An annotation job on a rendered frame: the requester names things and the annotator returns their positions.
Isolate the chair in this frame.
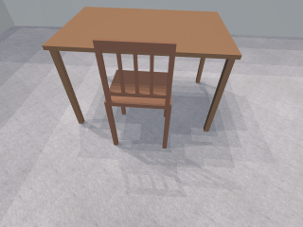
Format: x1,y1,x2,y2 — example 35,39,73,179
92,38,177,148

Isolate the table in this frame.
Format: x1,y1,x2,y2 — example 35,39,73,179
42,7,242,132

